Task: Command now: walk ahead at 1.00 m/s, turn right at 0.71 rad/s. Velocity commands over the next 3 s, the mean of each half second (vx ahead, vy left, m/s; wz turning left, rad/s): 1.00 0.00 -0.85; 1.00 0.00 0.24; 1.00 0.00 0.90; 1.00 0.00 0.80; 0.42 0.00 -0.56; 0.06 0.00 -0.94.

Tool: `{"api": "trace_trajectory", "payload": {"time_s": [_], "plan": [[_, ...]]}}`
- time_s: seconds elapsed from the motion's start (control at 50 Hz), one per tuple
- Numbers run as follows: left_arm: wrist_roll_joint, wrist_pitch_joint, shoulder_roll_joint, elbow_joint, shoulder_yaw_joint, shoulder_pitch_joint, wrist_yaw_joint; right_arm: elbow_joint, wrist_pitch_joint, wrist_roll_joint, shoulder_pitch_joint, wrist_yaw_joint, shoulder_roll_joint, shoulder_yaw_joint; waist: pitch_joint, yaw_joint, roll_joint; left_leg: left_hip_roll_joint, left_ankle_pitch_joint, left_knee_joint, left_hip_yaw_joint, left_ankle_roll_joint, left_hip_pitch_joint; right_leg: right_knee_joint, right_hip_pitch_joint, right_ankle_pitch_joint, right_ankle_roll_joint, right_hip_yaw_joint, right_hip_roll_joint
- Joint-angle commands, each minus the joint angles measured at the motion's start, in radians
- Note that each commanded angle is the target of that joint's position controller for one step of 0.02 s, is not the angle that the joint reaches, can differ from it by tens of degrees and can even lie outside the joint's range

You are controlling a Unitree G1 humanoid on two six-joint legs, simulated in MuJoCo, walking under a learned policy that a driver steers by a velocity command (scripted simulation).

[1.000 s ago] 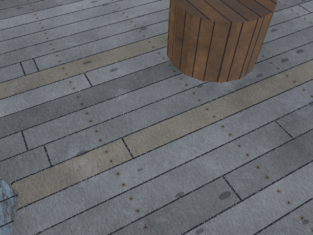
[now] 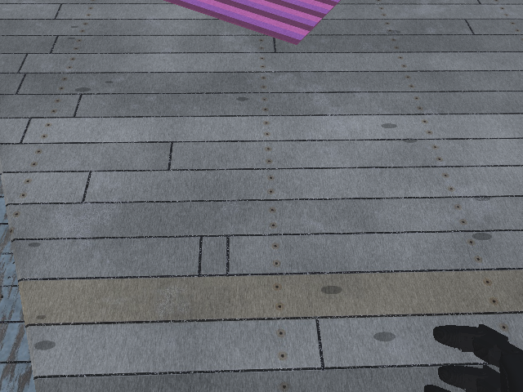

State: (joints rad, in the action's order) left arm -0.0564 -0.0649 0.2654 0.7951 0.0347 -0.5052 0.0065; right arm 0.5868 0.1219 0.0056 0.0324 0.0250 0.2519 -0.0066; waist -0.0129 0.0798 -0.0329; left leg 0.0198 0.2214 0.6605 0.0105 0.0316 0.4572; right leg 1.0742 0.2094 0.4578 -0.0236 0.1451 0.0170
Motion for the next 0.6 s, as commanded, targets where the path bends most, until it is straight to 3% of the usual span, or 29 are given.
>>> {"api": "trace_trajectory", "payload": {"time_s": [0.02,0.04,0.06,0.08,0.1,0.14,0.18,0.24,0.26,0.28,0.3,0.32,0.34,0.36,0.38,0.4,0.42,0.44,0.46,0.48,0.5,0.52,0.56,0.6], "plan": [[-0.005,-0.016,0.081,-0.151,0.011,0.152,0.011,0.064,-0.016,-0.005,0.329,-0.013,0.15,-0.069,0.067,-0.195,0.131,0.347,0.35,-0.403,0.556,-0.2,-0.638,0.371,0.711,-0.142,-0.021,-0.045,0.092],[0.01,-0.009,0.071,-0.163,0.015,0.17,0.001,0.074,-0.018,-0.025,0.286,-0.012,0.118,-0.064,0.025,-0.152,0.145,0.316,0.199,-0.402,0.435,-0.205,-0.532,0.322,0.664,-0.179,-0.019,-0.037,0.124],[0.011,0.009,0.056,-0.166,0.018,0.179,-0.01,0.091,-0.015,-0.033,0.243,-0.013,0.081,-0.058,-0.008,-0.116,0.148,0.276,0.141,-0.429,0.334,-0.189,-0.44,0.293,0.611,-0.189,-0.021,-0.025,0.151],[0.002,0.027,0.036,-0.176,0.018,0.184,-0.018,0.103,-0.012,-0.025,0.214,-0.012,0.068,-0.059,-0.029,-0.09,0.171,0.276,0.086,-0.453,0.258,-0.182,-0.386,0.273,0.589,-0.181,-0.02,-0.022,0.17],[0.001,0.041,0.022,-0.181,0.014,0.206,-0.024,0.115,-0.007,-0.015,0.206,-0.011,0.055,-0.059,-0.052,-0.084,0.139,0.266,-0.008,-0.463,0.174,-0.17,-0.358,0.26,0.593,-0.177,-0.02,-0.03,0.182],[0.02,0.054,0.017,-0.207,0.009,0.238,-0.031,0.129,0.0,-0.012,0.184,-0.019,0.088,-0.07,-0.083,-0.06,0.11,0.272,-0.104,-0.5,0.069,-0.174,-0.331,0.222,0.628,-0.258,-0.004,-0.031,0.184],[0.024,0.05,0.031,-0.226,0.006,0.281,-0.043,0.134,0.004,-0.018,0.158,-0.03,0.119,-0.075,-0.111,-0.047,0.079,0.241,-0.16,-0.532,-0.061,-0.157,-0.307,0.101,0.612,-0.384,0.002,-0.061,0.173],[0.032,0.038,0.054,-0.255,0.003,0.41,-0.07,0.151,0.004,-0.012,0.206,-0.038,0.191,-0.089,-0.15,-0.091,-0.003,0.204,-0.232,-0.571,-0.201,-0.12,-0.345,-0.156,0.519,-0.552,-0.034,-0.172,0.131],[0.03,0.032,0.058,-0.263,0.004,0.444,-0.079,0.158,0.0,-0.011,0.224,-0.037,0.212,-0.093,-0.158,-0.1,-0.01,0.198,-0.34,-0.562,-0.234,-0.107,-0.375,-0.233,0.477,-0.569,-0.052,-0.214,0.103],[0.025,0.027,0.077,-0.27,0.012,0.452,-0.086,0.16,-0.006,-0.015,0.24,-0.036,0.243,-0.097,-0.136,-0.092,0.013,0.197,-0.593,-0.518,-0.256,-0.099,-0.419,-0.278,0.405,-0.566,-0.072,-0.271,0.054],[0.018,0.028,0.109,-0.271,0.026,0.43,-0.088,0.158,-0.014,-0.011,0.249,-0.035,0.286,-0.106,-0.097,-0.066,0.069,0.212,-0.864,-0.449,-0.26,-0.093,-0.466,-0.283,0.328,-0.528,-0.089,-0.303,0.014],[0.009,0.034,0.154,-0.261,0.045,0.374,-0.085,0.151,-0.03,-0.003,0.254,-0.037,0.316,-0.114,-0.05,-0.019,0.113,0.216,-1.144,-0.327,-0.267,-0.088,-0.535,-0.272,0.273,-0.443,-0.103,-0.346,-0.043],[0.004,0.043,0.193,-0.235,0.067,0.228,-0.082,0.137,-0.046,0.001,0.231,-0.037,0.35,-0.123,0.028,0.07,0.156,0.234,-1.31,-0.126,-0.264,-0.093,-0.533,-0.258,0.122,-0.362,-0.129,-0.354,-0.076],[0.009,0.059,0.267,-0.172,0.106,-0.011,-0.071,0.114,-0.05,0.006,0.19,-0.035,0.35,-0.124,0.14,0.184,0.15,0.228,-1.294,0.152,-0.24,-0.094,-0.416,-0.283,-0.18,-0.333,-0.169,-0.317,-0.097],[0.0,0.072,0.327,-0.128,0.138,-0.125,-0.049,0.103,-0.031,0.02,0.174,-0.037,0.266,-0.101,0.146,0.234,-0.018,0.087,-0.748,0.584,-0.245,-0.04,-0.155,-0.407,-0.465,-0.422,-0.218,-0.218,-0.087],[0.014,0.065,0.442,-0.158,0.153,-0.128,-0.064,0.013,0.004,-0.011,0.235,-0.047,0.158,-0.059,0.283,0.133,-0.309,-0.136,-0.003,0.928,-0.122,0.024,0.135,-0.464,-0.676,-0.396,-0.423,0.437,0.046],[0.042,0.031,0.298,-0.195,0.106,-0.14,-0.074,-0.002,0.035,-0.028,0.186,-0.044,0.16,-0.042,0.458,0.122,-0.231,-0.154,0.306,0.978,0.078,-0.021,0.334,-0.682,-0.825,-0.12,-0.485,0.841,0.132],[0.063,0.002,0.289,-0.164,0.103,-0.088,-0.067,-0.066,0.054,0.021,0.111,-0.024,0.196,-0.051,0.406,0.074,-0.163,-0.1,0.199,0.936,0.173,-0.054,0.392,-0.805,-0.763,0.1,-0.429,0.85,0.178],[0.06,-0.02,0.256,-0.175,0.103,-0.023,-0.054,-0.048,0.055,0.021,0.108,-0.019,0.185,-0.039,0.332,0.041,-0.051,-0.054,0.186,0.86,0.194,-0.073,0.371,-0.831,-0.651,0.226,-0.385,0.858,0.196],[0.041,-0.032,0.234,-0.184,0.095,0.058,-0.051,-0.027,0.051,0.013,0.119,-0.028,0.188,-0.038,0.208,-0.021,0.127,-0.015,0.15,0.74,0.208,-0.072,0.324,-0.822,-0.482,0.166,-0.365,0.828,0.218],[0.05,-0.04,0.2,-0.194,0.081,0.152,-0.049,-0.01,0.035,0.008,0.134,-0.033,0.19,-0.041,0.115,-0.089,0.154,0.012,0.132,0.643,0.204,-0.067,0.206,-0.782,-0.258,0.011,-0.351,0.707,0.189],[0.059,-0.046,0.158,-0.197,0.066,0.197,-0.05,-0.002,0.015,-0.004,0.13,-0.027,0.182,-0.042,0.082,-0.111,0.122,0.016,0.136,0.598,0.191,-0.067,0.13,-0.779,-0.14,-0.091,-0.333,0.596,0.139],[0.052,-0.05,0.117,-0.171,0.046,0.186,-0.039,0.006,-0.012,-0.012,0.111,-0.021,0.136,-0.036,0.024,-0.113,0.127,0.039,0.144,0.514,0.147,-0.06,0.109,-0.818,-0.031,-0.182,-0.318,0.443,0.121],[0.049,-0.054,0.118,-0.139,0.039,0.141,-0.024,-0.017,-0.031,0.0,0.042,-0.022,0.088,-0.019,-0.06,-0.083,0.126,0.086,0.074,0.442,0.115,-0.047,0.185,-0.868,0.05,-0.167,-0.297,0.361,0.133]]}}
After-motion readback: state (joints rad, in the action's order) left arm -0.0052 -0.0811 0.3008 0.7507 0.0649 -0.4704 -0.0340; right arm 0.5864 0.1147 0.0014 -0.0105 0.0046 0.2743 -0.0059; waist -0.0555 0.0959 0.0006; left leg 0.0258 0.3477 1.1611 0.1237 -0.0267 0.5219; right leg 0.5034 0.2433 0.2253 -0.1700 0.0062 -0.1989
